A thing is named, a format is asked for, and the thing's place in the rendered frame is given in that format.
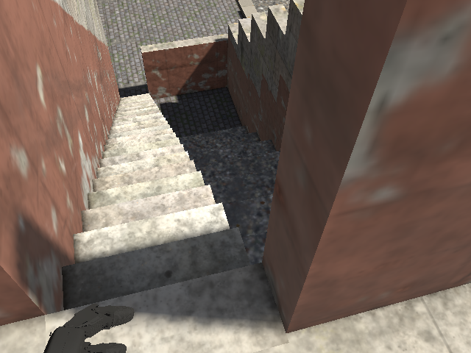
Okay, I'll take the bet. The robot left hand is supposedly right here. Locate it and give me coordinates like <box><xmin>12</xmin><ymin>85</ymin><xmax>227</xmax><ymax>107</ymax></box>
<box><xmin>44</xmin><ymin>304</ymin><xmax>134</xmax><ymax>353</ymax></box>

